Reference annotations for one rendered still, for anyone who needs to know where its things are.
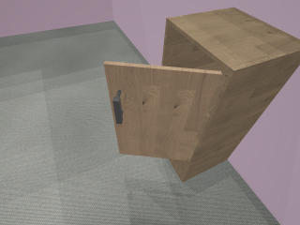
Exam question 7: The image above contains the handle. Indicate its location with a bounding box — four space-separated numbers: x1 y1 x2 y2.
112 90 124 125

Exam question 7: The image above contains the cupboard door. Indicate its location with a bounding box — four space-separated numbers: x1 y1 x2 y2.
103 61 222 161

